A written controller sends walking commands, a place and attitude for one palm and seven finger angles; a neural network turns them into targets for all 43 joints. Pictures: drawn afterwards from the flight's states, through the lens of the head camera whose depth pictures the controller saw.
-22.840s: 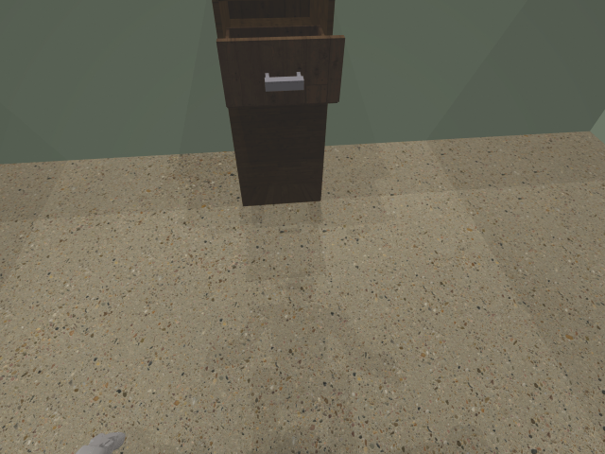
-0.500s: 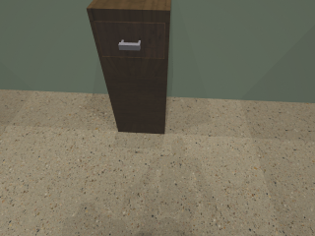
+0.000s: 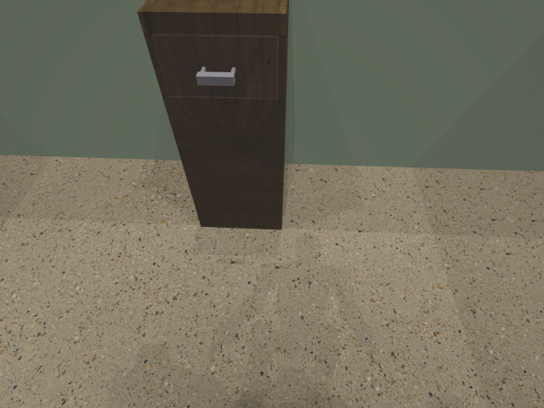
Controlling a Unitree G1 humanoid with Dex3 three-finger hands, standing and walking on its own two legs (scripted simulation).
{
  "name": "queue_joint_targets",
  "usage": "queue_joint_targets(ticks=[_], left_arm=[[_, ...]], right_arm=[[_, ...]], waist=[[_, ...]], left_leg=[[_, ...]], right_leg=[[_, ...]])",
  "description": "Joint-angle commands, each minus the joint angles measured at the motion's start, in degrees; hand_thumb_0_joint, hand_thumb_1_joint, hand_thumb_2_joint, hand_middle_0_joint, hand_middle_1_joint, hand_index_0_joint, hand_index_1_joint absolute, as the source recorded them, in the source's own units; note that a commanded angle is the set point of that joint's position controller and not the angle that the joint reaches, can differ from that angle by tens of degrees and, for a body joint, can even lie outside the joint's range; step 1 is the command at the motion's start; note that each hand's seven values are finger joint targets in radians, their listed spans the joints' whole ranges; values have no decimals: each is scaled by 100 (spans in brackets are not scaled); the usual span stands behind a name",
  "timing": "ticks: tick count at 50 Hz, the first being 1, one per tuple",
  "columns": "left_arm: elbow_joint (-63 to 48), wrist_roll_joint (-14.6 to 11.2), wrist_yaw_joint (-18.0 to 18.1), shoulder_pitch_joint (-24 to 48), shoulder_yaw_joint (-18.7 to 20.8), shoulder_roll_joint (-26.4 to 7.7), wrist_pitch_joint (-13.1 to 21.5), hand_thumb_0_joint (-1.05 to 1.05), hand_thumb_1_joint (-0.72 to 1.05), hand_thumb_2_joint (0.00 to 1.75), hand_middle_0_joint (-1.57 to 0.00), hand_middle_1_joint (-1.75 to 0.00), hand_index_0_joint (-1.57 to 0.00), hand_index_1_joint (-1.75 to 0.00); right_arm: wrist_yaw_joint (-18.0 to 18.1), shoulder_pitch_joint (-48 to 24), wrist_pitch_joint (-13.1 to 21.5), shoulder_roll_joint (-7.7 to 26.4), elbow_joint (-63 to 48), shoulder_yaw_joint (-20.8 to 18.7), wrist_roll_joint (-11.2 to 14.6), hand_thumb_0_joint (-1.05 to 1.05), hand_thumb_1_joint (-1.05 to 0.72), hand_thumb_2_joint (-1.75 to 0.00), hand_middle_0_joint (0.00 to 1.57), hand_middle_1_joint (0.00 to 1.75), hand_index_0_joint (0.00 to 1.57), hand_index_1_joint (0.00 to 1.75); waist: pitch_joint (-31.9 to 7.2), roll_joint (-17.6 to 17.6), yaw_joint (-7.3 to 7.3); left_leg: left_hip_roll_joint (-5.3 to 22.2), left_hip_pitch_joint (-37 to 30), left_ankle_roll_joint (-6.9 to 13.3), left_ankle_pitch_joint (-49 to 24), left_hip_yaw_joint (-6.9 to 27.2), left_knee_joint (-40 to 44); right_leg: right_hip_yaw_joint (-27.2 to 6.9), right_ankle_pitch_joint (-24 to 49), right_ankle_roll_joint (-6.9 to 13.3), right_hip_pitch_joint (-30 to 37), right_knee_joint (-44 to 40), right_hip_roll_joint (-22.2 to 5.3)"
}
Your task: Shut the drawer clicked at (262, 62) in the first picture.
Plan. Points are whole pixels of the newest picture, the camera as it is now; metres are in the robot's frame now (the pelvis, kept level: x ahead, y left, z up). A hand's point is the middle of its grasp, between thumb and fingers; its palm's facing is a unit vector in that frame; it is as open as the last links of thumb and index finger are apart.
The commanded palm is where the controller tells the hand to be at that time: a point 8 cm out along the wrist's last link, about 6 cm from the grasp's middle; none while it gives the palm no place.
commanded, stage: look to check the result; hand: left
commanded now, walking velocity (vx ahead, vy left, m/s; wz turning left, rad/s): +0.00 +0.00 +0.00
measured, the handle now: (217, 74) +0.93 +0.21 +0.00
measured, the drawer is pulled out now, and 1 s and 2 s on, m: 0.00 0.00 0.00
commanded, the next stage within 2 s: stand and wait in 0.18 s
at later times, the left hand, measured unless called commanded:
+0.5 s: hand out of the picture +0.06 +0.22 -0.16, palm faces -0.02 -0.95 -0.30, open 7.4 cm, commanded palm none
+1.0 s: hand out of the picture +0.07 +0.23 -0.16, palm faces -0.03 -0.95 -0.31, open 7.4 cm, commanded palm none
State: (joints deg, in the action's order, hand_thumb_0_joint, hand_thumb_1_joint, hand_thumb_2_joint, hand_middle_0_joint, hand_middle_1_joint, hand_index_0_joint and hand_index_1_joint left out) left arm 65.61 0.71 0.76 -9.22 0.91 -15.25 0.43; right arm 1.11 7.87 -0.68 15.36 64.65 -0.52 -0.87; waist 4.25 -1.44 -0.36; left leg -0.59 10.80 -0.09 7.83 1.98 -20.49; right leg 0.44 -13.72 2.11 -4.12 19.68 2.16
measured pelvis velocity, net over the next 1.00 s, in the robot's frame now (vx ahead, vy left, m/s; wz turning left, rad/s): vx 0.01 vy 0.00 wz -0.02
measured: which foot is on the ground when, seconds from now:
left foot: down 0.00-1.00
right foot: down 0.00-1.00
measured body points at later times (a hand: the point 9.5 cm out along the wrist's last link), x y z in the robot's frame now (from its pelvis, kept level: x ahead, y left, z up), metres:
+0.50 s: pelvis +0.01 +0.00 +0.00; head +0.02 -0.01 +0.45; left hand +0.06 +0.27 -0.14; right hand +0.05 -0.28 -0.15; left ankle +0.04 +0.12 -0.75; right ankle -0.03 -0.10 -0.75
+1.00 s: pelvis +0.01 +0.00 +0.00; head +0.03 -0.01 +0.45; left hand +0.07 +0.27 -0.14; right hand +0.06 -0.28 -0.15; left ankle +0.04 +0.12 -0.75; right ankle -0.03 -0.10 -0.75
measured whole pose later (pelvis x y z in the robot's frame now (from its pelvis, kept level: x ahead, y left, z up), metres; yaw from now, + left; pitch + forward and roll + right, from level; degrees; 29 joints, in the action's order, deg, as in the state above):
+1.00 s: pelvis +0.01 +0.00 +0.00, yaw -1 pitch -2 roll +0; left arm 65.4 0.6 0.6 -8.4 0.8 -16.2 0.9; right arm 1.0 7.6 -0.4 16.5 65.2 -0.5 -0.8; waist 3.6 -0.9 -0.7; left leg 0.0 9.1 -0.5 8.0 1.1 -18.8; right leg -0.6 -13.4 2.4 -2.7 17.7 2.6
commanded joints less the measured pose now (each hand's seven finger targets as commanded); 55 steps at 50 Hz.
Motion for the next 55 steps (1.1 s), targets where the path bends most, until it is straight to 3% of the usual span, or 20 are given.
queue_joint_targets(ticks=[1, 8, 12, 19, 24, 41, 43, 55], left_arm=[[-279, -34, 77, -2, 172, -1022, 109, 0, 90, 90, -20, -30, -20, -30], [-270, -30, 81, -6, 188, -1058, 116, 0, 90, 90, -20, -30, -20, -30], [-251, -36, 72, 22, 172, -1042, 103, 0, 90, 90, -20, -30, -20, -30], [-272, -31, 80, 26, 190, -1072, 127, 0, 90, 90, -20, -30, -20, -30], [-289, -33, 79, 57, 190, -1092, 127, 0, 90, 90, -20, -30, -20, -30], [-317, -41, 77, 85, 194, -1159, 144, 0, 90, 90, -20, -30, -20, -30], [-308, -34, 80, 65, 194, -1167, 145, 0, 90, 90, -20, -30, -20, -30], [-319, -41, 81, 100, 189, -1214, 156, 0, 90, 90, -20, -30, -20, -30]], right_arm=[[63, -17, 120, 947, -247, -169, 0, 0, -90, -90, 20, 30, 20, 30], [67, -6, 135, 992, -230, -172, 8, 0, -90, -90, 20, 30, 20, 30], [64, -31, 127, 974, -212, -157, -1, 0, -90, -90, 20, 30, 20, 30], [63, 1, 145, 975, -212, -169, -1, 0, -90, -90, 20, 30, 20, 30], [63, -15, 140, 986, -210, -171, 1, 0, -90, -90, 20, 30, 20, 30], [67, -44, 158, 1086, -210, -177, 5, 0, -90, -90, 20, 30, 20, 30], [68, -74, 150, 1087, -220, -183, 17, 0, -90, -90, 20, 30, 20, 30], [62, -110, 154, 1143, -218, -186, 8, 0, -90, -90, 20, 30, 20, 30]], waist=[[-392, 124, -5], [-501, 133, 2], [-260, 133, 1], [-445, 148, -3], [-327, 112, -6], [-528, 96, -19], [-459, 223, -11], [-478, 120, -21]], left_leg=[[640, -523, 173, -756, 481, 155], [666, -586, 180, -842, 494, 172], [658, -501, 168, -669, 489, 241], [667, -577, 161, -837, 468, 205], [660, -540, 149, -808, 447, 215], [707, -690, 149, -922, 424, 234], [700, -704, 153, -922, 428, 231], [712, -728, 141, -928, 405, 247]], right_leg=[[-589, 857, 76, -389, -479, -830], [-581, 878, 83, -313, -472, -818], [-600, 709, 86, -434, -531, -812], [-603, 961, 75, -298, -512, -839], [-621, 988, 65, -350, -534, -837], [-662, 1145, 64, -234, -525, -833], [-647, 1154, 44, -302, -545, -826], [-680, 1256, 40, -248, -567, -850]])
